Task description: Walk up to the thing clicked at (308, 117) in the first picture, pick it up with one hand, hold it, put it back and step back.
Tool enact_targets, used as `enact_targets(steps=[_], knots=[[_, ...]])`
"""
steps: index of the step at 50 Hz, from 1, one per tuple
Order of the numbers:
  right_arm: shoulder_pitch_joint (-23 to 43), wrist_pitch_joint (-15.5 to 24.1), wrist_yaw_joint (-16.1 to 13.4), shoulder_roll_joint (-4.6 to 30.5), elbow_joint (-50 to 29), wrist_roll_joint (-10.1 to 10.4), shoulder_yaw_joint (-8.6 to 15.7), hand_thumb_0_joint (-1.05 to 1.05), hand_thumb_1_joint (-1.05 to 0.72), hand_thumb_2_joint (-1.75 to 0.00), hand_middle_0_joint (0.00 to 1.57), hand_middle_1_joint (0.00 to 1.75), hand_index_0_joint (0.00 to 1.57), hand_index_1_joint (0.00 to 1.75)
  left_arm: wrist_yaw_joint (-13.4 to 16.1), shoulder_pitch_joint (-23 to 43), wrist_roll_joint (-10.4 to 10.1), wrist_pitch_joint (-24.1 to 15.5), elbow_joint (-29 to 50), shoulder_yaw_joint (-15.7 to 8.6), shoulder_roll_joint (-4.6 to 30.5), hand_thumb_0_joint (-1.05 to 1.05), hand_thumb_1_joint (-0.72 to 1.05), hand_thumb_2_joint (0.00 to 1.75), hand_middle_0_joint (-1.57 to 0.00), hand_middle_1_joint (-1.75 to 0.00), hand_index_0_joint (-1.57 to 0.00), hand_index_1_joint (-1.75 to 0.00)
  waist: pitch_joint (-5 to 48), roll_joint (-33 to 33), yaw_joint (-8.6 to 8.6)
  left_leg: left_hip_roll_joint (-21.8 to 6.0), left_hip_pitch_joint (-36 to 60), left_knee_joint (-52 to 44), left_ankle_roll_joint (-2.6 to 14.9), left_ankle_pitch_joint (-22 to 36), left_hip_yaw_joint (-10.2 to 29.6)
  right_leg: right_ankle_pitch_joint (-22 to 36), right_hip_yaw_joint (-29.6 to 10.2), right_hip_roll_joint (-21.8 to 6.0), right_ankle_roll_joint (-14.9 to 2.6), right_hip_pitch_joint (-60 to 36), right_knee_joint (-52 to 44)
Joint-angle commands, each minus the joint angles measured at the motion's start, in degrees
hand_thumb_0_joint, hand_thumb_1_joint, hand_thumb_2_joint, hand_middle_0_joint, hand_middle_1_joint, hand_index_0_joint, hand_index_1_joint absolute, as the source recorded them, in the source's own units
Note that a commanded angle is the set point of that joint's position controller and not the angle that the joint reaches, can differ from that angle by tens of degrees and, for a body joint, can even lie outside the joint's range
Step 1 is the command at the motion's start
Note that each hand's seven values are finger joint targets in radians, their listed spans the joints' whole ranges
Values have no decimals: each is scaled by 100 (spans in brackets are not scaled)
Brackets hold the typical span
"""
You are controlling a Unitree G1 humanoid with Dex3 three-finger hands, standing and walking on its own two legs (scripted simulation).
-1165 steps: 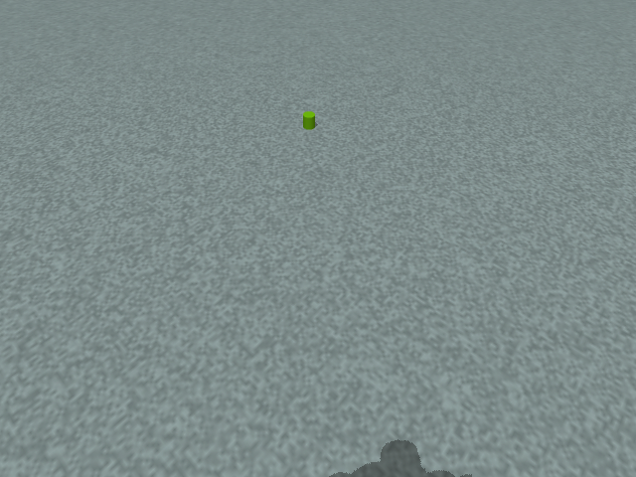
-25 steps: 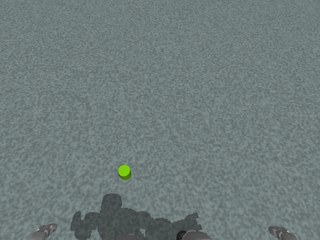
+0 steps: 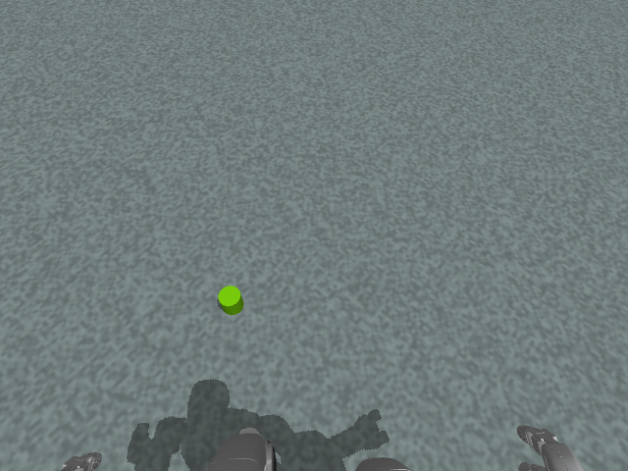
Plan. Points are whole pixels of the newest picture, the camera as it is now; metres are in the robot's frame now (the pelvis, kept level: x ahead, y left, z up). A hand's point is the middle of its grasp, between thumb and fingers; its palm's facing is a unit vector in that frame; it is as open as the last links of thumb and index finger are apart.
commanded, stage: walk up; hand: left
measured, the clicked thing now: (231, 300) +0.62 +0.25 -0.71
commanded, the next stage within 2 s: stand in 1.76 s
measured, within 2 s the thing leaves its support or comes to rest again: neither
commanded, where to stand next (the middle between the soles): +0.24 +0.00 m, yaw +3 degrees
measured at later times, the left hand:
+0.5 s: hand out of the picture -0.05 +0.25 -0.14, palm faces +0.10 -0.94 -0.33, open 7.4 cm
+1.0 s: hand out of the picture -0.16 +0.24 -0.13, palm faces +0.11 -0.92 -0.39, open 7.4 cm
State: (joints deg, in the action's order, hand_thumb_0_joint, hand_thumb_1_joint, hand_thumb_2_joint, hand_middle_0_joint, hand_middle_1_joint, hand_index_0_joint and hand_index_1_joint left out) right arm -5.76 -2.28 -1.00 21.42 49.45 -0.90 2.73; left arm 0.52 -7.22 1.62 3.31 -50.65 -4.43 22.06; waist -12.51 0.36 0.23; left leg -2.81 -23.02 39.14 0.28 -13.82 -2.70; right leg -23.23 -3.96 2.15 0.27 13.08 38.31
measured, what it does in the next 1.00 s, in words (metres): walks backwards: left foot, then right foot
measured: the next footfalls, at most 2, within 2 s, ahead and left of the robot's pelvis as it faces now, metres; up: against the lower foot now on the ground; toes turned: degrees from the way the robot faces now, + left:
left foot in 0.36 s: -0.10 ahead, +0.11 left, +0.00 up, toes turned +4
right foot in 0.66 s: -0.14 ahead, -0.16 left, +0.00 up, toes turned +3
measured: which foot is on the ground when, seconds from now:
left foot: down 0.00-0.02, up 0.04-0.34, down 0.36-0.68, up 0.70-0.90, down 0.92-1.00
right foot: down 0.00-0.38, up 0.40-0.64, down 0.66-1.00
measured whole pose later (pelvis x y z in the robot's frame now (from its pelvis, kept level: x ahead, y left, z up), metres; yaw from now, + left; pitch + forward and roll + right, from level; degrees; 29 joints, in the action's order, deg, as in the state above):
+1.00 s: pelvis -0.19 -0.03 +0.01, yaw +4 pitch -3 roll +1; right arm -11.6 0.6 1.1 20.1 54.8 -1.5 2.7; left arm -0.2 -13.8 0.8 -0.6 -54.9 -3.4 21.8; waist -4.7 0.9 1.7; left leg 1.3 -14.3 31.5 0.3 -13.5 0.6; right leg -24.4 -2.9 -1.8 0.0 12.0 38.8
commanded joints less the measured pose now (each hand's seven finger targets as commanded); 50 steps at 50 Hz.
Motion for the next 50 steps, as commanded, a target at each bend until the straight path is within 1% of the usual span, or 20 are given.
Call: enact_targets(steps=[1, 2, 3, 6, 13, 16, 17, 19, 20, 21, 24, 28, 31, 33, 35, 39, 45, 47, 48, 50], knots=[[5, 28, -51, 1190, -504, 71, 325, 0, -90, -90, 20, 30, 20, 30, 15, -661, 100, -163, 372, -474, 1573, 0, 90, 90, -20, -30, -20, -30, 1523, 647, 131, 208, -409, 440, 144, -323, 858, 1532, -1721, -1364, -831, -654, -1548], [178, 2, -152, 1119, -526, 79, 343, 0, -90, -90, 20, 30, 20, 30, 2, -271, 68, -142, 566, -528, 2010, 0, 90, 90, -20, -30, -20, -30, 1256, 1627, 341, 819, -255, 2006, -27, -2287, 636, 1959, -2679, -2498, -1808, 546, -2037], [22, -25, -170, 1297, -448, 95, 421, 0, -90, -90, 20, 30, 20, 30, 24, 52, 65, -183, 751, -499, 1966, 0, 90, 90, -20, -30, -20, -30, 875, 1493, 208, 647, 90, 2867, -60, -2359, 1108, 2018, -2920, -2645, -1876, 1433, -2194], [-500, 0, -113, 1226, -150, 139, 311, 0, -90, -90, 20, 30, 20, 30, 74, 601, 39, -189, 937, -373, 1273, 0, 90, 90, -20, -30, -20, -30, 793, 783, -230, 997, -263, 3011, -42, -1501, 1276, 2943, -948, -1411, -1130, 705, -1491], [-635, 204, -193, 1036, -389, 6, 226, 0, -90, -90, 20, 30, 20, 30, 142, -84, 127, -61, 1104, -395, 1110, 0, 90, 90, -20, -30, -20, -30, 1614, 1198, 205, 407, -319, 463, -149, -1663, 612, 3817, -859, -1542, -1206, -1370, -752], [-1026, 279, -160, 1041, -175, -67, 301, 0, -90, -90, 20, 30, 20, 30, 63, -64, 5, 20, 1121, -337, 1183, 0, 90, 90, -20, -30, -20, -30, 1886, 921, 24, 456, 733, -1659, -31, -63, 219, 3167, -635, -1289, -926, -1095, -8], [-1014, 279, -144, 1126, -151, -100, 352, 0, -90, -90, 20, 30, 20, 30, 36, -124, -17, 56, 1135, -286, 1133, 0, 90, 90, -20, -30, -20, -30, 1827, 663, 52, 348, 1284, -1955, 81, 586, 483, 2469, -585, -1106, -688, -437, 60], [-626, 274, -102, 1908, -313, -229, 509, 0, -90, -90, 20, 30, 20, 30, 13, -180, -67, 48, 1141, -218, 814, 0, 90, 90, -20, -30, -20, -30, 1573, -1180, 149, -1560, 1876, -2119, 967, 973, 3026, -887, 195, 163, -167, 1756, 1470], [-485, 281, -107, 2272, -424, -187, 583, 0, -90, -90, 20, 30, 20, 30, 87, 329, 8, 45, 1183, -340, 1126, 0, 90, 90, -20, -30, -20, -30, 1373, -1451, -253, -2364, 420, -2291, 1773, 914, 3598, -1450, -444, -52, -51, 1065, 2491], [-139, 327, -155, 2088, -462, -183, 565, 0, -90, -90, 20, 30, 20, 30, 67, 339, 21, 56, 1095, -386, 1276, 0, 90, 90, -20, -30, -20, -30, 980, -1083, -65, -2291, -231, -2296, 1783, 819, 3368, -1144, -746, -167, -73, 736, 3074], [277, 361, -152, 1397, -545, -183, 320, 0, -90, -90, 20, 30, 20, 30, -35, -420, -102, 8, 701, -371, 1090, 0, 90, 90, -20, -30, -20, -30, 1093, -707, 360, -1002, 469, -1736, 1080, 1498, 1293, -366, -590, 275, -129, 971, 3084], [-314, 350, -32, 1384, -364, -171, 396, 0, -90, -90, 20, 30, 20, 30, -161, -115, -54, -198, 668, -248, 982, 0, 90, 90, -20, -30, -20, -30, 1158, -1148, -197, -704, 1530, -1780, 950, -1070, 1375, -650, 8, -44, 57, 954, 502], [-267, 217, 51, 1469, -394, -169, 385, 0, -90, -90, 20, 30, 20, 30, -75, -739, -39, -444, 225, -242, 865, 0, 90, 90, -20, -30, -20, -30, 1361, -1187, 58, -713, 1302, -1006, 965, -630, 1096, -158, 399, -28, -80, -196, -1836], [-331, 169, 62, 933, -442, -59, 227, 0, -90, -90, 20, 30, 20, 30, 26, -1034, 74, -593, -34, -366, 1303, 0, 90, 90, -20, -30, -20, -30, 1333, 19, 153, -185, 37, 389, 391, -422, 709, 486, -1146, -621, -329, -1240, -2244], [-68, 194, 12, 1063, -498, -62, 257, 0, -90, -90, 20, 30, 20, 30, 46, -436, 130, -617, 238, -440, 1927, 0, 90, 90, -20, -30, -20, -30, 862, 519, 251, 166, -377, 995, -6, -1963, 1051, -289, -3012, -2284, -1358, 149, -2355], [-164, 297, 114, 1065, -213, 24, 276, 0, -90, -90, 20, 30, 20, 30, 26, -185, 25, -688, 182, -299, 1322, 0, 90, 90, -20, -30, -20, -30, 469, 759, 28, 162, -250, 550, -25, -1002, 890, 614, -1379, -1436, -916, -87, -2119], [-477, 440, 161, 918, 26, -36, 277, 0, -90, -90, 20, 30, 20, 30, -17, -290, -54, -596, 134, -214, 1366, 0, 90, 90, -20, -30, -20, -30, 984, 893, -66, 369, 1238, -1536, 22, -270, 234, 2037, -580, -1240, -698, -29, -1203], [-872, 505, 93, 1300, 178, -104, 440, 0, -90, -90, 20, 30, 20, 30, -23, -417, -118, -562, 191, -51, 908, 0, 90, 90, -20, -30, -20, -30, 1466, -207, -181, -549, 2380, -2010, 347, 504, 1661, 1626, -58, -611, -256, 752, 74], [-644, 512, 86, 1537, 99, -71, 447, 0, -90, -90, 20, 30, 20, 30, 2, -374, -204, -532, 142, -18, 770, 0, 90, 90, -20, -30, -20, -30, 1458, -779, -58, -1340, 2112, -2295, 889, -111, 2792, -41, 458, -96, -116, 1024, 404], [-401, 459, 125, 1703, 52, -117, 499, 0, -90, -90, 20, 30, 20, 30, 7, -425, -145, -494, 16, -127, 1211, 0, 90, 90, -20, -30, -20, -30, 1062, -654, -14, -1529, 878, -2547, 1361, -1869, 2807, -1074, 118, -428, -207, 547, 810]])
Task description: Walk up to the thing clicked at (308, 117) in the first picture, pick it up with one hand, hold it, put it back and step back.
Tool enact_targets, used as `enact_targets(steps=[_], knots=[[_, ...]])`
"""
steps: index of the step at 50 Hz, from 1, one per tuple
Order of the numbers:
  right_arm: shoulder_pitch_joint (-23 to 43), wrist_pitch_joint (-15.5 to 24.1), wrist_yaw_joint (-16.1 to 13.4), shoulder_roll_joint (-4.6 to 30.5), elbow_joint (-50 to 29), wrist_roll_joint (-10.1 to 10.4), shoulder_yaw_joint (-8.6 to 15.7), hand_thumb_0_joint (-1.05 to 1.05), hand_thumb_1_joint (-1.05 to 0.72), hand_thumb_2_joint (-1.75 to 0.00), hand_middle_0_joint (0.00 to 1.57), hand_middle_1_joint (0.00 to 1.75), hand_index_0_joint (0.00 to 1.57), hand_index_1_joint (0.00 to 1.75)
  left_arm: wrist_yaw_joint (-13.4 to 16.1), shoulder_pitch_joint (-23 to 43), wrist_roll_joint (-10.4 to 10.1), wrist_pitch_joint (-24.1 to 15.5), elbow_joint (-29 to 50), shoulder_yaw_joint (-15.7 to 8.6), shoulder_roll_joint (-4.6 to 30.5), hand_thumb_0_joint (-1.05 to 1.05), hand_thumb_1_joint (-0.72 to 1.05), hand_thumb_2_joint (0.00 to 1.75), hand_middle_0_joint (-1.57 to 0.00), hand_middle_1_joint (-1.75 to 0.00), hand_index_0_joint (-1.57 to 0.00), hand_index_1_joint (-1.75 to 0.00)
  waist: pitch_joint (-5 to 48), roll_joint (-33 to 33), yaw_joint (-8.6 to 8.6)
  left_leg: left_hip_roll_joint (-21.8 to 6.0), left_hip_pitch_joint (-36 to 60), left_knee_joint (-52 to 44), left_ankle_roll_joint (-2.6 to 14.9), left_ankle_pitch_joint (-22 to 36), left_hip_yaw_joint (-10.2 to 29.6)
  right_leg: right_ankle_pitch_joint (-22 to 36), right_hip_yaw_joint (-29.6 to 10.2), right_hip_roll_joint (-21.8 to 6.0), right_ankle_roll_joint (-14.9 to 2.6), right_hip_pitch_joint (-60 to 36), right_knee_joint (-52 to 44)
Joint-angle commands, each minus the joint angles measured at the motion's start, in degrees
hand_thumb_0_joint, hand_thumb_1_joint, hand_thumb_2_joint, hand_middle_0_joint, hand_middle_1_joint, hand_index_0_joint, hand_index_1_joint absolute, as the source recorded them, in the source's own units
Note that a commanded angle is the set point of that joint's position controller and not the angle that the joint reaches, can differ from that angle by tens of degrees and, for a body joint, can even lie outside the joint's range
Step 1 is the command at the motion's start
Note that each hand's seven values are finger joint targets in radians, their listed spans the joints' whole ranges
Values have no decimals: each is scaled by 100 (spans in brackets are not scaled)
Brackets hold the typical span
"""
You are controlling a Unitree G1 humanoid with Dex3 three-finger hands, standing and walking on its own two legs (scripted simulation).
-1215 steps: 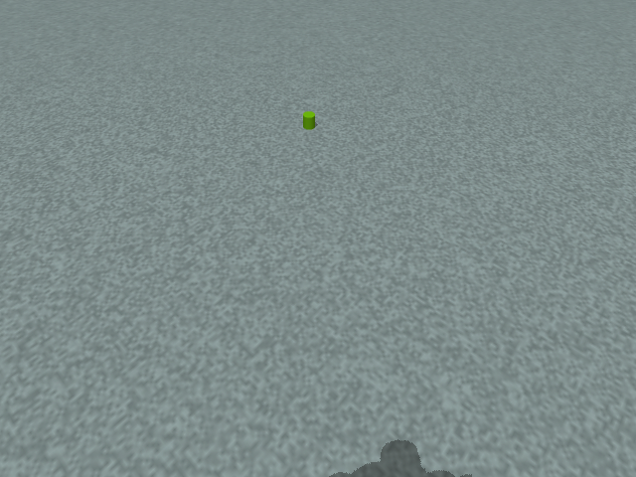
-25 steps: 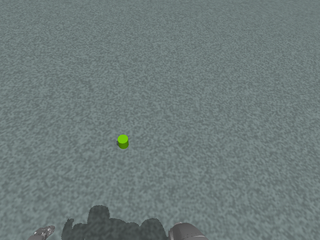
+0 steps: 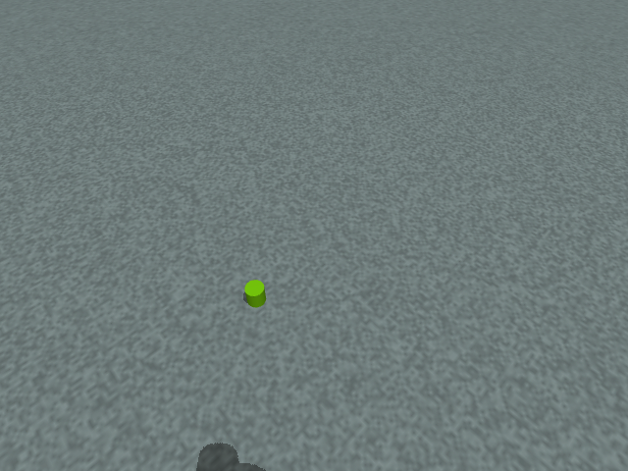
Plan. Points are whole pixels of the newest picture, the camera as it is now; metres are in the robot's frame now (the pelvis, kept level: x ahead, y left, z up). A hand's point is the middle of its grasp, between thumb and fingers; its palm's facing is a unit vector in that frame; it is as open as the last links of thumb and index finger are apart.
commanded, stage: walk up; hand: left
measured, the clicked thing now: (255, 293) +0.82 +0.23 -0.73
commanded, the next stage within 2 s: stand in 0.76 s
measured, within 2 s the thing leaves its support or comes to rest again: neither
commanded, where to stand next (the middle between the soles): +0.43 +0.00 m, yaw -2 degrees
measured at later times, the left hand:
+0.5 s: hand out of the picture +0.14 +0.27 -0.14, palm faces +0.02 -0.94 -0.34, open 7.4 cm
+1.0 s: hand out of the picture +0.10 +0.25 -0.14, palm faces +0.00 -0.94 -0.34, open 7.4 cm
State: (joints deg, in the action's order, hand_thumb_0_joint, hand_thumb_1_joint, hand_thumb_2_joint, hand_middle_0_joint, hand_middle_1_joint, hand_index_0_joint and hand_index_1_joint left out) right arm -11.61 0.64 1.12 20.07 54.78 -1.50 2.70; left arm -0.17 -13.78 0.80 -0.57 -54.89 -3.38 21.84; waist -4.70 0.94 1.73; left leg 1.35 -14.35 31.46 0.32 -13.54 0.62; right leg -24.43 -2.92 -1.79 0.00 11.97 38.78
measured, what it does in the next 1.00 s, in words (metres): stands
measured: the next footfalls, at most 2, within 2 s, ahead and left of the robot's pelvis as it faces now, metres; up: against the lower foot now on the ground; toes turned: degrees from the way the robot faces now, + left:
none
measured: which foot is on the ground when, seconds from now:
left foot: down 0.00-1.00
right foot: down 0.00-1.00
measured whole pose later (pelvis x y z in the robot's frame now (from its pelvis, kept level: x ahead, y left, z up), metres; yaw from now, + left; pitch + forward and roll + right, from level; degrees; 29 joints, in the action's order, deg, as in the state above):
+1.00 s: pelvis +0.02 +0.00 +0.02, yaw +0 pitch -3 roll +0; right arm -3.1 0.7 0.4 19.5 62.4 -0.1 0.3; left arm -0.3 -5.3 0.6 -0.9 -64.4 -0.8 19.5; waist -4.4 -0.4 0.6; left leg 0.1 -7.4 20.4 -0.4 -10.1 1.9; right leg -12.5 0.9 -0.6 0.4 3.7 19.2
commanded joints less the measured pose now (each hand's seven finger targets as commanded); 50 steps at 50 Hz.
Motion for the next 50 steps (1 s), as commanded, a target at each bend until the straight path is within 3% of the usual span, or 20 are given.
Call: enact_targets(steps=[1, 4, 5, 6, 7, 8, 9, 10, 11, 13, 14, 15, 16, 17, 21, 25, 37, 38, 40, 50], knots=[[318, 152, -72, 1644, -518, -94, 436, 0, -90, -90, 20, 30, 20, 30, 37, 183, -45, -122, 417, -224, 1160, 0, 90, 90, -20, -30, -20, -30, 114, -794, -105, -1712, -156, -1874, 1162, -2061, 2134, -951, 6, -43, -189, 601, 555], [675, 132, -52, 1349, -538, -6, 311, 0, -90, -90, 20, 30, 20, 30, 28, -153, -33, -246, 186, -199, 947, 0, 90, 90, -20, -30, -20, -30, 202, -989, 133, -1129, -307, -1187, 588, -805, 1205, 496, 284, 56, -173, -229, -1340], [670, 107, -51, 1222, -504, 51, 261, 0, -90, -90, 20, 30, 20, 30, 57, -166, 12, -269, 103, -234, 985, 0, 90, 90, -20, -30, -20, -30, 346, -853, 173, -967, -509, -784, 397, -329, 987, 933, 100, -4, -199, -728, -1676], [661, 91, -55, 1102, -531, 105, 212, 0, -90, -90, 20, 30, 20, 30, 89, -198, 56, -286, 66, -299, 1160, 0, 90, 90, -20, -30, -20, -30, 475, -492, 193, -700, -751, -294, 248, -95, 710, 993, -379, -208, -319, -1070, -1830], [624, 82, -51, 945, -573, 140, 163, 0, -90, -90, 20, 30, 20, 30, 125, -252, 102, -318, 51, -338, 1361, 0, 90, 90, -20, -30, -20, -30, 489, -45, 179, -332, -1050, 298, 36, -241, 444, 758, -1351, -813, -555, -1086, -2165], [533, 48, -67, 920, -493, 107, 180, 0, -90, -90, 20, 30, 20, 30, 122, 75, 108, -324, 129, -348, 1637, 0, 90, 90, -20, -30, -20, -30, 253, 242, 68, -30, -965, 602, -11, -1138, 289, -183, -1899, -1431, -929, -446, -2404], [280, 32, -73, 1058, -349, 71, 234, 0, -90, -90, 20, 30, 20, 30, 103, 646, 122, -316, 292, -340, 1709, 0, 90, 90, -20, -30, -20, -30, -29, 306, -158, -220, -492, 899, -32, -1412, 272, -786, -1957, -1704, -1169, 395, -2423], [36, 62, -72, 1099, -223, 45, 256, 0, -90, -90, 20, 30, 20, 30, 87, 950, 110, -298, 390, -313, 1596, 0, 90, 90, -20, -30, -20, -30, -131, 348, -310, -330, -193, 579, 3, -1307, 283, -669, -1663, -1554, -1112, 653, -2237], [-6, 93, -62, 1090, -146, 52, 250, 0, -90, -90, 20, 30, 20, 30, 82, 1043, 80, -279, 401, -271, 1425, 0, 90, 90, -20, -30, -20, -30, -132, 391, -349, -280, -61, 149, 55, -1071, 283, -275, -1187, -1273, -911, 628, -2105], [-69, 167, -76, 1125, -43, 55, 247, 0, -90, -90, 20, 30, 20, 30, 73, 1069, 35, -276, 357, -199, 1185, 0, 90, 90, -20, -30, -20, -30, 96, 330, -351, -528, 337, -681, 188, 531, 661, 1219, -432, -742, -464, 391, -1544], [75, 217, -90, 1223, -68, 38, 251, 0, -90, -90, 20, 30, 20, 30, 55, 960, -26, -260, 313, -172, 1063, 0, 90, 90, -20, -30, -20, -30, 250, 68, -222, -813, 295, -939, 331, 955, 1118, 1696, -120, -400, -266, 204, -1163], [287, 241, -92, 1288, -122, 36, 235, 0, -90, -90, 20, 30, 20, 30, 46, 810, -69, -243, 221, -168, 1054, 0, 90, 90, -20, -30, -20, -30, 290, -90, -51, -999, 129, -1046, 468, 858, 1379, 1333, 83, -184, -176, 13, -1027], [406, 251, -87, 1356, -136, 39, 227, 0, -90, -90, 20, 30, 20, 30, 44, 707, -68, -238, 166, -163, 1068, 0, 90, 90, -20, -30, -20, -30, 322, -159, 31, -1092, -6, -1040, 565, 718, 1469, 871, 107, -115, -164, -186, -1125], [497, 253, -84, 1361, -116, 52, 207, 0, -90, -90, 20, 30, 20, 30, 58, 632, -52, -249, 92, -166, 1065, 0, 90, 90, -20, -30, -20, -30, 398, -207, 78, -1111, 44, -917, 566, 1182, 1394, 1110, 87, -197, -178, -448, -1257], [348, 249, -148, 1259, 4, 92, 191, 0, -90, -90, 20, 30, 20, 30, 99, 700, -91, -255, -7, -166, 1136, 0, 90, 90, -20, -30, -20, -30, 910, -437, -30, -756, 571, -470, 312, 3020, 681, 2769, 67, -392, -248, -835, -1118], [407, 192, -174, 1237, 43, 119, 199, 0, -90, -90, 20, 30, 20, 30, 123, 889, -93, -201, -16, -119, 1062, 0, 90, 90, -20, -30, -20, -30, 1169, -519, -84, -834, 860, -453, 385, 3233, 694, 2729, 209, -355, -219, -809, -1058], [937, 113, -140, 1072, 125, 82, 147, 0, -90, -90, 20, 30, 20, 30, 112, 1145, -20, -190, -250, -129, 1195, 0, 90, 90, -20, -30, -20, -30, 617, 87, -90, -571, 376, -582, 239, 1555, 501, 2431, -90, -595, -257, -834, -1656], [982, 118, -147, 1076, 174, 132, 93, 0, -90, -90, 20, 30, 20, 30, 98, 1182, -45, -170, -355, 13, 1020, 0, 90, 90, -20, -30, -20, -30, 480, 21, -210, -713, 829, -876, 162, 1894, 638, 2813, -244, -680, -239, -396, -1903], [944, 133, -151, 1181, 253, 132, 93, 0, -90, -90, 20, 30, 20, 30, 101, 1225, -67, -154, -348, 30, 960, 0, 90, 90, -20, -30, -20, -30, 588, -126, -218, -817, 988, -953, 172, 2281, 677, 2863, -97, -545, -131, -556, -1927], [1084, 145, -137, 1153, 465, 136, 3, 0, -90, -90, 20, 30, 20, 30, 72, 1185, -46, -187, -631, 67, 1032, 0, 90, 90, -20, -30, -20, -30, 779, -139, -206, -819, 1041, -1395, 89, 1622, 592, 2336, -121, -575, -77, -875, -2334]])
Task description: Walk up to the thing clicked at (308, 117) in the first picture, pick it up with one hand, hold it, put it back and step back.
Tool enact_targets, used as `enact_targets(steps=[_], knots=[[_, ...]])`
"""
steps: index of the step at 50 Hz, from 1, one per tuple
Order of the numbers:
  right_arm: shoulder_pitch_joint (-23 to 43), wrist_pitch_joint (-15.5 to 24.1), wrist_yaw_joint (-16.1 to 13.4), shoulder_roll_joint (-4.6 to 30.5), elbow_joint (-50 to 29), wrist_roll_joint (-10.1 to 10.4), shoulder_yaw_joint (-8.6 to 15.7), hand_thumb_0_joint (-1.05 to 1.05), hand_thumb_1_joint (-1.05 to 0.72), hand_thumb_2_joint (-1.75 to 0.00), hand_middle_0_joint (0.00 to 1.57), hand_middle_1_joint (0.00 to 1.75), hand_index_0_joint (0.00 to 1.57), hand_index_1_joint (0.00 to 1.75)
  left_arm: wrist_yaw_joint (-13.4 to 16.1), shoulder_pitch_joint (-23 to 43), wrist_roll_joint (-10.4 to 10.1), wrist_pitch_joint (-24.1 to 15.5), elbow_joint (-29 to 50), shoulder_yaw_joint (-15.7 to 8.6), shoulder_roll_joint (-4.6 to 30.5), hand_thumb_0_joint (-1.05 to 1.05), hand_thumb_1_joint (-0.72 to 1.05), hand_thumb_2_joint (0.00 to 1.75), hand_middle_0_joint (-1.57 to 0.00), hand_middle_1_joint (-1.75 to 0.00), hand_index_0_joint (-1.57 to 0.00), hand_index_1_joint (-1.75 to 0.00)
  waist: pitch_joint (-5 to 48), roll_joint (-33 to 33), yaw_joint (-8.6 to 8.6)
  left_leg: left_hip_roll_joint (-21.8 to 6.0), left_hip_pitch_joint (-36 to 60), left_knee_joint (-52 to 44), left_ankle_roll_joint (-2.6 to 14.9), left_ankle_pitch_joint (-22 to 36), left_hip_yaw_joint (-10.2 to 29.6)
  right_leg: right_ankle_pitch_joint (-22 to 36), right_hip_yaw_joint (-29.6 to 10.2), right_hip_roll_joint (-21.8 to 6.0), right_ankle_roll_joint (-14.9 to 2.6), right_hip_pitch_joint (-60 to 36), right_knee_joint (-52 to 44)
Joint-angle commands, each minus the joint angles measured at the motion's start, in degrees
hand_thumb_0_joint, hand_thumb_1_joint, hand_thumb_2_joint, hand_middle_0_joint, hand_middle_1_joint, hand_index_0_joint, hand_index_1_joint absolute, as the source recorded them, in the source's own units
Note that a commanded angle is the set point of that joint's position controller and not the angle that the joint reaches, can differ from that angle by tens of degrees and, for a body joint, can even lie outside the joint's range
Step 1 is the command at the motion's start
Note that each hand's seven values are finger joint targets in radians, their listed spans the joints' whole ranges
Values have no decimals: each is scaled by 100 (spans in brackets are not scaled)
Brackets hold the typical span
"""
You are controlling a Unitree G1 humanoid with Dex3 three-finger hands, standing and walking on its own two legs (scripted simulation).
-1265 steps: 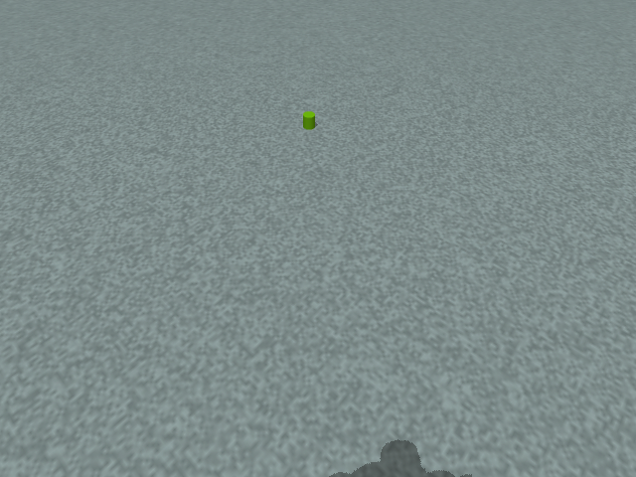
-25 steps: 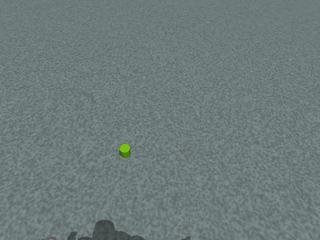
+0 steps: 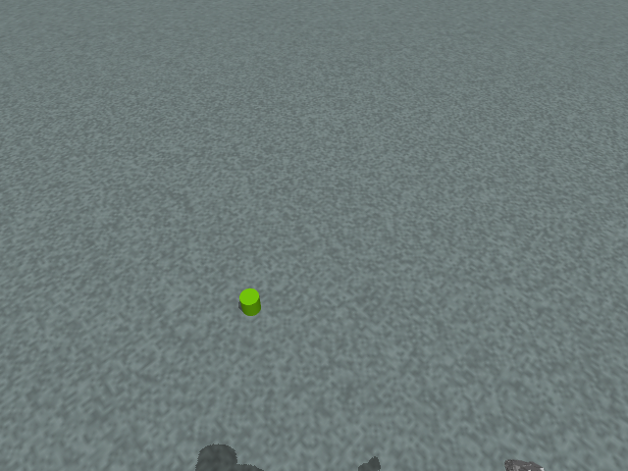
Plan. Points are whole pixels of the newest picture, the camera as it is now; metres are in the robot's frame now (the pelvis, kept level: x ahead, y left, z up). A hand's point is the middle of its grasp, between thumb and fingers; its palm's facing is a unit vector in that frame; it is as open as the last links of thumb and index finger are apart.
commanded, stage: stand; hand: left
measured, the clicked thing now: (250, 302) +0.80 +0.23 -0.74
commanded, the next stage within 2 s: walk up in 0.76 s
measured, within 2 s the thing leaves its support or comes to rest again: neither
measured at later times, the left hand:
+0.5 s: hand out of the picture +0.05 +0.25 -0.16, palm faces -0.04 -0.94 -0.34, open 7.4 cm
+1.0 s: hand out of the picture +0.06 +0.30 -0.16, palm faces +0.04 -0.94 -0.35, open 7.4 cm
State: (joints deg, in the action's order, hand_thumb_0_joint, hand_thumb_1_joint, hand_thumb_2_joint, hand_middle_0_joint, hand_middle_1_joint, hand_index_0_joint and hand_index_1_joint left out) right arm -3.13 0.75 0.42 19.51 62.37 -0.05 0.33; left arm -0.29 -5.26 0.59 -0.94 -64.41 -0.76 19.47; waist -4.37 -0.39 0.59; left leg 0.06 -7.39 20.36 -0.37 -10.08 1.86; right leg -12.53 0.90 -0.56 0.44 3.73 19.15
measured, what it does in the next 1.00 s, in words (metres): lifts its left foot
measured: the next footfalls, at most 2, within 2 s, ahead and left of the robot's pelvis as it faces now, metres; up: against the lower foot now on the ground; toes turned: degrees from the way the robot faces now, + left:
left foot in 1.04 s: +0.17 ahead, +0.17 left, +0.00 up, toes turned +3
right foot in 1.50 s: +0.37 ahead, -0.10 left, +0.00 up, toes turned -4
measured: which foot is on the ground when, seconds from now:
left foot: down 0.00-0.82, up 0.84-1.00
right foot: down 0.00-1.00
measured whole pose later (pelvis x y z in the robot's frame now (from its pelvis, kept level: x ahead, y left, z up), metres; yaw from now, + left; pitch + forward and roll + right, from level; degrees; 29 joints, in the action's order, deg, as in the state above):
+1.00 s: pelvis +0.05 +0.03 -0.01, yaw +1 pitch -2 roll -2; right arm -11.6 1.5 3.4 24.1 59.2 -1.9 4.0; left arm -2.4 -15.4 2.3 -2.7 -58.8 -4.4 22.3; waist -3.0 -0.9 2.1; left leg -3.2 -20.4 37.4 1.6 -21.9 0.2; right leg -17.7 1.4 -0.8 0.4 0.7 20.5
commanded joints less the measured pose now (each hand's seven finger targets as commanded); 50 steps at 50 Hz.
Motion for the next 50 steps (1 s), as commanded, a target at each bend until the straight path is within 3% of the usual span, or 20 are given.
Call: enact_targets(steps=[1, 9, 12, 16, 22, 27, 37, 38, 39, 40, 41, 42, 43, 44, 45, 46, 48, 49, 50], knots=[[301, 126, -66, 1180, -278, -16, 241, 0, -90, -90, 20, 30, 20, 30, 88, 322, -13, -153, 316, -191, 1285, 0, 90, 90, -20, -30, -20, -30, 768, 67, -53, -699, 397, -274, 164, 1255, 459, 1196, -504, -721, -144, -59, -384], [180, 122, -48, 1235, -110, -36, 218, 0, -90, -90, 20, 30, 20, 30, 61, 239, -5, -130, 209, -160, 1261, 0, 90, 90, -20, -30, -20, -30, 417, -53, -53, -674, 27, -556, 126, 389, 529, 287, -554, -685, -134, 165, -579], [36, 123, -42, 1270, -45, -47, 217, 0, -90, -90, 20, 30, 20, 30, 39, 146, -11, -104, 165, -167, 1258, 0, 90, 90, -20, -30, -20, -30, 226, -167, -51, -637, -181, -690, 114, -279, 564, -262, -553, -632, -138, 357, -616], [32, 127, -39, 1296, -44, -57, 218, 0, -90, -90, 20, 30, 20, 30, 21, 53, -9, -92, 170, -168, 1252, 0, 90, 90, -20, -30, -20, -30, 217, -135, -6, -664, -246, -735, 132, -369, 641, -299, -547, -615, -154, 409, -564], [-153, 126, -43, 1255, -25, -56, 196, 0, -90, -90, 20, 30, 20, 30, 27, 78, -7, -104, 224, -156, 1290, 0, 90, 90, -20, -30, -20, -30, 332, 49, -87, -661, -109, -611, 133, -135, 606, -252, -625, -658, -176, 518, -562], [-149, 146, -51, 1280, -32, -48, 177, 0, -90, -90, 20, 30, 20, 30, 38, 43, -22, -120, 268, -132, 1289, 0, 90, 90, -20, -30, -20, -30, 527, 7, -73, -699, 72, -472, 131, 561, 555, 391, -635, -695, -190, 333, -470], [-199, 135, -71, 1268, -10, -29, 118, 0, -90, -90, 20, 30, 20, 30, 56, -18, -30, -123, 232, -117, 1311, 0, 90, 90, -20, -30, -20, -30, 615, 25, -81, -737, 117, -368, 144, 1045, 490, 905, -573, -713, -167, 164, -385], [-525, 182, 51, 1658, -297, -106, 431, 0, -90, -90, 20, 30, 20, 30, -48, -449, 43, -175, 491, -437, 1672, 0, 90, 90, -20, -30, -20, -30, 1158, 66, -3, -407, 82, 140, 523, -1552, 413, -1424, -445, -366, -400, -212, -32], [-517, 174, 102, 1656, -327, -165, 473, 0, -90, -90, 20, 30, 20, 30, -78, -674, 109, -179, 430, -489, 1706, 0, 90, 90, -20, -30, -20, -30, 781, 55, 113, -420, -691, 289, 574, -2616, 489, -2468, -792, -558, -567, -159, -28], [-295, 151, 129, 1607, -454, -193, 475, 0, -90, -90, 20, 30, 20, 30, -88, -877, 137, -178, 401, -562, 1795, 0, 90, 90, -20, -30, -20, -30, 356, 227, 261, -248, -1499, 598, 478, -2791, 274, -3143, -1238, -794, -722, -251, -373], [11, 119, 162, 1437, -622, -198, 466, 0, -90, -90, 20, 30, 20, 30, -92, -973, 148, -186, 438, -644, 1935, 0, 90, 90, -20, -30, -20, -30, -167, 771, 391, 14, -2391, 1499, 311, -2199, -193, -3611, -1933, -1333, -954, -377, -998], [66, 126, 173, 1403, -739, -248, 480, 0, -90, -90, 20, 30, 20, 30, -70, -950, 164, -222, 579, -725, 2078, 0, 90, 90, -20, -30, -20, -30, -554, 948, 427, -189, -2908, 2360, 224, -1755, -145, -3476, -2534, -2011, -1331, -269, -1424], [7, 156, 172, 1442, -756, -241, 527, 0, -90, -90, 20, 30, 20, 30, -63, -823, 160, -260, 693, -746, 2054, 0, 90, 90, -20, -30, -20, -30, -834, 654, 383, -429, -3150, 2468, 176, -1487, 114, -2648, -2558, -2167, -1526, -309, -1331], [25, 209, 189, 1422, -802, -211, 536, 0, -90, -90, 20, 30, 20, 30, -70, -931, 137, -283, 757, -723, 1921, 0, 90, 90, -20, -30, -20, -30, -839, 488, 399, -452, -3158, 2275, 176, -1424, 157, -1629, -2321, -1994, -1539, -537, -1192], [22, 254, 209, 1371, -874, -208, 540, 0, -90, -90, 20, 30, 20, 30, -69, -967, 147, -304, 794, -713, 1883, 0, 90, 90, -20, -30, -20, -30, -692, 539, 359, -507, -3117, 2201, 195, -1496, 110, -785, -2057, -1891, -1520, -716, -1049], [-159, 274, 234, 1329, -905, -209, 550, 0, -90, -90, 20, 30, 20, 30, -76, -821, 135, -324, 880, -715, 1861, 0, 90, 90, -20, -30, -20, -30, -495, 581, 233, -585, -2744, 2081, 165, -1462, 105, -510, -1704, -1748, -1404, -604, -954], [-509, 297, 305, 1313, -909, -187, 608, 0, -90, -90, 20, 30, 20, 30, -140, -400, 143, -314, 1156, -686, 1888, 0, 90, 90, -20, -30, -20, -30, -258, 872, 14, -545, -1601, 1582, 186, -1167, -38, -612, -1121, -1473, -1199, 163, -749], [-849, 306, 311, 1315, -874, -168, 651, 0, -90, -90, 20, 30, 20, 30, -161, -157, 140, -305, 1289, -668, 1884, 0, 90, 90, -20, -30, -20, -30, -150, 938, -235, -511, -940, 1137, 187, -699, -157, -350, -786, -1270, -1041, 544, -411], [-1221, 314, 301, 1325, -785, -189, 713, 0, -90, -90, 20, 30, 20, 30, -177, -57, 90, -270, 1342, -636, 1810, 0, 90, 90, -20, -30, -20, -30, -38, 781, -433, -292, -155, 812, 104, -43, -461, -401, -377, -968, -879, 1075, 114]])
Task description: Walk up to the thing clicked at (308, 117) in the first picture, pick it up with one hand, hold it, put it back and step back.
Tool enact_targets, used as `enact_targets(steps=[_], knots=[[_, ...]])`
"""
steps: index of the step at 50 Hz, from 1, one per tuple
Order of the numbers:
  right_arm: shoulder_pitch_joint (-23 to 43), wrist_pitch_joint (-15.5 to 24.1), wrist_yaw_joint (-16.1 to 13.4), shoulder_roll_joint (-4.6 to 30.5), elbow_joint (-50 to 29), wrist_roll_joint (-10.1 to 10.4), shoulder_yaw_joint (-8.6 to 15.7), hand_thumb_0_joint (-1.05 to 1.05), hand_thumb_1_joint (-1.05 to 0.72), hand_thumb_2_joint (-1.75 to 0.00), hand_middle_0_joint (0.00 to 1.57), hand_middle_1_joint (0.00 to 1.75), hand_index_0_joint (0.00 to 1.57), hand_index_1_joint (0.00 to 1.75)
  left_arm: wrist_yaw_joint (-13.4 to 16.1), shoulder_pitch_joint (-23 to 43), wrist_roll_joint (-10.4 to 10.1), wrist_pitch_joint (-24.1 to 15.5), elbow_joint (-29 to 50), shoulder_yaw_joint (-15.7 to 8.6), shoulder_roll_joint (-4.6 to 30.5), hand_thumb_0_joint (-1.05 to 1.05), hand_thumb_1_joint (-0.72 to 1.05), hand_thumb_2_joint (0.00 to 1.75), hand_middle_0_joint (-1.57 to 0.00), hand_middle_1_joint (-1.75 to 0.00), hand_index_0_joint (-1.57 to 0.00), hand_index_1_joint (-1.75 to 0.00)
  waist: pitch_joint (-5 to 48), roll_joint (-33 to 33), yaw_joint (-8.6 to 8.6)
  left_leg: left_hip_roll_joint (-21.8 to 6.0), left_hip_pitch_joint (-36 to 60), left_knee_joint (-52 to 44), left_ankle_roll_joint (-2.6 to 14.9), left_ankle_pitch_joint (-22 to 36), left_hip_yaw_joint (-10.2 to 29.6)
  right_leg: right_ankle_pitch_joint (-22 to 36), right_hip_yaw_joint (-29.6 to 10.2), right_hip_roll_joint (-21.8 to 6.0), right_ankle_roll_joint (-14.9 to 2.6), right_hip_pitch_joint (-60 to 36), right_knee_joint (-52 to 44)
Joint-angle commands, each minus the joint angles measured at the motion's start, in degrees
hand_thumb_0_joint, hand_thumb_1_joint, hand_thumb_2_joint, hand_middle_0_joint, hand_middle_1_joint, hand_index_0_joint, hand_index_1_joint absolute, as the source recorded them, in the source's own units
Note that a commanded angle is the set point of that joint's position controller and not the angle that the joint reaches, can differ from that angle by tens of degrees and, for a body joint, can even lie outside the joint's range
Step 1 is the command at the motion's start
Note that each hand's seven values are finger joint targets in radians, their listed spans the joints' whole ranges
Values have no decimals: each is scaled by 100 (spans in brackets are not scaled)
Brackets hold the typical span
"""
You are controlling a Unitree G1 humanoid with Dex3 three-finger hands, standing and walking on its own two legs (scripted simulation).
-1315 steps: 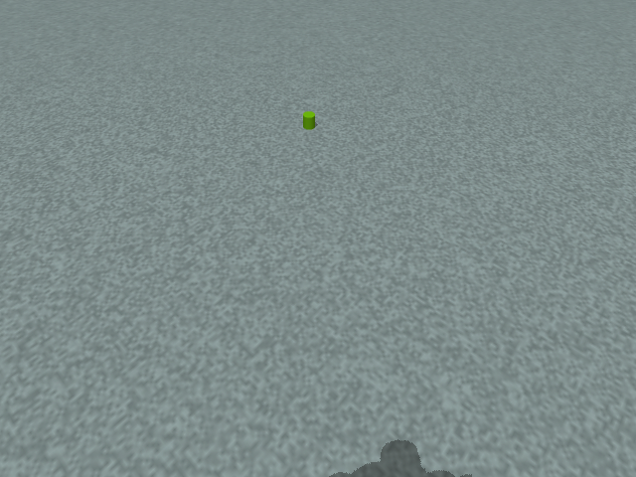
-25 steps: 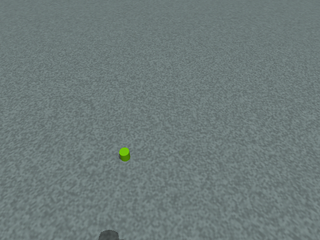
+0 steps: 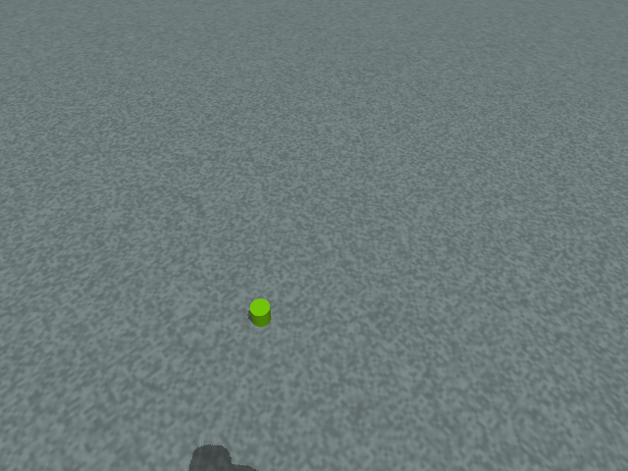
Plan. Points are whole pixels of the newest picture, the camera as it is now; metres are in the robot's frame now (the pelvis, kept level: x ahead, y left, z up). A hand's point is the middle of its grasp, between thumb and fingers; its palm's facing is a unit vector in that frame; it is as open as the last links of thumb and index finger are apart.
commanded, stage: walk up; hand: left
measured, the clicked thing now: (260, 312) +0.76 +0.19 -0.73
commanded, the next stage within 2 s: none
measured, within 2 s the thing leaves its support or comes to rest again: neither
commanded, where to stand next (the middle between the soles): +0.36 -0.03 m, yaw -3 degrees
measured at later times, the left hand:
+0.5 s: hand (150, 387) +0.28 +0.27 -0.14, palm faces -0.11 -0.92 -0.38, open 7.4 cm
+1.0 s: hand (189, 341) +0.37 +0.24 -0.18, palm faces -0.03 -0.95 -0.32, open 7.4 cm
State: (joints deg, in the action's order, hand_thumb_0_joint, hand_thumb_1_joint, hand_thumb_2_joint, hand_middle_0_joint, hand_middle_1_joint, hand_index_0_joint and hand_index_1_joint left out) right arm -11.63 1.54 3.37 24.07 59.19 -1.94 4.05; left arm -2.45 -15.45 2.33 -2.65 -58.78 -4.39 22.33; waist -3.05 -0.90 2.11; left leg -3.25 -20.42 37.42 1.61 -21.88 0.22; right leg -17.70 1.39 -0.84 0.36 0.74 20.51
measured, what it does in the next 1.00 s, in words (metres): walks ahead: left foot, then right foot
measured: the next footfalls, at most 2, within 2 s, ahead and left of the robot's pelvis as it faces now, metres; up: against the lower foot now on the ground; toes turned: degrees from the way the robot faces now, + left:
left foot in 0.04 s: +0.13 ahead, +0.14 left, +0.00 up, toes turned +3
right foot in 0.50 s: +0.32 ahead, -0.13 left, +0.00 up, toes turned -5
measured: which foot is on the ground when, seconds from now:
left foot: up 0.00-0.02, down 0.04-0.54, up 0.56-0.88, down 0.90-1.00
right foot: down 0.00-0.06, up 0.08-0.48, down 0.50-0.94, up 0.96-1.00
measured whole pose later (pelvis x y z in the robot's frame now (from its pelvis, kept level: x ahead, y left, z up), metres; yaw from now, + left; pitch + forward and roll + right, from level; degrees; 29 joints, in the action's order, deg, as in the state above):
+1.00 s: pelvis +0.27 -0.01 -0.02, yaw -2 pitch -3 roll +0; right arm -12.2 1.5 -0.2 20.7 50.9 -0.8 1.2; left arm 0.1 -10.1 -1.0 1.8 -49.5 -1.9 22.4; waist -9.0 2.9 0.6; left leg -0.6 -21.9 38.3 1.1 -13.9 -0.7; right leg -30.5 0.0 0.6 -1.6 19.6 49.7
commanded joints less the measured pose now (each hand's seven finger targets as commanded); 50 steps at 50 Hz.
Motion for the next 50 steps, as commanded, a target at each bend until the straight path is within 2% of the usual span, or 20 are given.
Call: enact_targets(steps=[1, 2, 3, 4, 6, 9, 15, 19, 24, 25, 27, 28, 33, 36, 40, 44, 46, 47, 48, 50], knots=[[-770, 244, -37, 930, -345, -17, 423, 0, -90, -90, 20, 30, 20, 30, 21, 850, -110, -69, 832, -227, 1362, 0, 90, 90, -20, -30, -20, -30, 51, 481, -751, 297, 2049, -1142, -96, 1419, -423, 558, -89, -625, -716, 1853, 822], [-1472, 259, -113, 1240, -198, -37, 578, 0, -90, -90, 20, 30, 20, 30, 15, 538, -98, -53, 871, -139, 1075, 0, 90, 90, -20, -30, -20, -30, 516, -536, -1020, 132, 2940, -1308, 12, 1025, -123, 477, 171, -268, -559, 2282, 2362], [-1807, 286, -174, 1698, -233, -125, 684, 0, -90, -90, 20, 30, 20, 30, 21, 164, -134, -48, 922, -27, 663, 0, 90, 90, -20, -30, -20, -30, 579, -1771, -1051, -1057, 3276, -1936, 440, -172, 1914, -1524, 10, 483, -352, 3454, 3737], [-1315, 320, -187, 1936, -516, -90, 677, 0, -90, -90, 20, 30, 20, 30, 75, -82, -147, 20, 846, -105, 999, 0, 90, 90, -20, -30, -20, -30, 615, -1241, -807, -1835, 2470, -2767, 899, -2003, 3724, -1645, -790, 449, -372, 3399, 4325], [-460, 295, -168, 1835, -823, 63, 592, 0, -90, -90, 20, 30, 20, 30, 107, -3, -184, 49, 782, -140, 1476, 0, 90, 90, -20, -30, -20, -30, -199, -665, -466, -1920, 1363, -2895, 1170, -2128, 3290, -1109, -1025, -77, -428, 3274, 4559], [-329, 398, -203, 1335, -1033, 108, 402, 0, -90, -90, 20, 30, 20, 30, 41, -547, -220, 54, 526, -175, 1415, 0, 90, 90, -20, -30, -20, -30, -277, -676, -216, -1266, 1307, -2555, 796, -208, 1583, -256, -959, -250, -311, 3017, 3941], [-648, 465, -216, 1369, -1191, 132, 414, 0, -90, -90, 20, 30, 20, 30, -100, -47, -122, 70, 909, -147, 1222, 0, 90, 90, -20, -30, -20, -30, -426, -652, -342, -1226, 1360, -2562, 1083, 1160, 727, 311, -473, -429, -3, 2974, 2674], [-958, 437, -209, 1333, -1265, 146, 384, 0, -90, -90, 20, 30, 20, 30, -179, 550, -91, 21, 1208, -149, 1041, 0, 90, 90, -20, -30, -20, -30, -396, -565, -514, -961, 1399, -2124, 891, 2488, 233, 821, -49, -366, -143, 2543, 1725], [-781, 336, -255, 1266, -1553, 171, 333, 0, -90, -90, 20, 30, 20, 30, -116, -209, -122, -82, 1076, -280, 1089, 0, 90, 90, -20, -30, -20, -30, 209, -146, -2, -900, 962, -581, 675, 2948, 145, 894, 145, -79, -393, 717, 911], [-1046, 341, -262, 959, -1570, 190, 210, 0, -90, -90, 20, 30, 20, 30, -65, -714, -113, -139, 939, -393, 1342, 0, 90, 90, -20, -30, -20, -30, 619, 534, 201, -527, 666, 548, 478, 2766, -109, 813, -44, -102, -502, -137, 783], [-1355, 309, -296, 739, -1642, 245, 83, 0, -90, -90, 20, 30, 20, 30, 17, -1070, -160, -152, 1102, -544, 1952, 0, 90, 90, -20, -30, -20, -30, 801, 1859, 324, 671, -1233, 2803, 56, -753, -346, 340, -3414, -2168, -1462, -992, -355], [-1213, 271, -368, 1194, -1522, 183, 199, 0, -90, -90, 20, 30, 20, 30, 28, -817, -211, -127, 1186, -545, 2007, 0, 90, 90, -20, -30, -20, -30, 537, 1468, 294, 334, -1237, 3253, 46, -1082, 80, 440, -3752, -2427, -1860, -473, -283], [-1373, 185, -279, 883, -1233, 220, 165, 0, -90, -90, 20, 30, 20, 30, 134, -7, -249, -117, 1454, -279, 1299, 0, 90, 90, -20, -30, -20, -30, -225, 864, -237, 107, -420, 2682, -32, 13, 273, 1774, -1013, -1186, -1314, 1528, -249], [-1277, 130, -296, 666, -1213, 193, 101, 0, -90, -90, 20, 30, 20, 30, 188, 179, -165, -132, 1598, -181, 1191, 0, 90, 90, -20, -30, -20, -30, -231, 853, -269, 138, -112, 1683, -242, 205, 48, 3119, -370, -1056, -1372, 1834, -38], [-798, 163, -379, 673, -1185, 182, 86, 0, -90, -90, 20, 30, 20, 30, 247, 96, -174, -26, 1525, -141, 1201, 0, 90, 90, -20, -30, -20, -30, 264, 903, -60, 154, 194, 444, -282, 757, -163, 3990, -428, -1191, -1271, 1262, 711], [-874, 157, -453, 866, -1066, 105, 172, 0, -90, -90, 20, 30, 20, 30, 279, 484, -300, 182, 1562, -54, 1205, 0, 90, 90, -20, -30, -20, -30, 493, 439, -372, 196, 1138, -629, 31, 1950, 5, 2319, -594, -1110, -879, 1932, 1557], [-465, 172, -474, 1506, -1275, 53, 271, 0, -90, -90, 20, 30, 20, 30, 292, 113, -418, 266, 1503, 18, 887, 0, 90, 90, -20, -30, -20, -30, 735, -933, -117, -1406, 1167, -1442, 737, 3189, 2125, 98, -88, 19, -264, 2191, 2701], [-232, 175, -463, 1542, -1348, 128, 226, 0, -90, -90, 20, 30, 20, 30, 339, -57, -425, 367, 1339, -10, 1024, 0, 90, 90, -20, -30, -20, -30, 793, -1013, -113, -1810, 986, -1426, 1340, 3416, 2491, -1752, -345, 194, -219, 1967, 3425], [-105, 170, -482, 1524, -1300, 111, 234, 0, -90, -90, 20, 30, 20, 30, 378, -30, -387, 396, 1218, -14, 1072, 0, 90, 90, -20, -30, -20, -30, 779, -1119, -132, -1924, 860, -1389, 1590, 3362, 2684, -1877, -542, 3, -206, 1914, 3685], [32, 131, -520, 1301, -1296, 129, 161, 0, -90, -90, 20, 30, 20, 30, 332, 212, -350, 407, 1110, -78, 1127, 0, 90, 90, -20, -30, -20, -30, 734, -934, -169, -1378, 661, -1208, 1231, 3512, 1753, -1770, -705, 66, -239, 1880, 3729]])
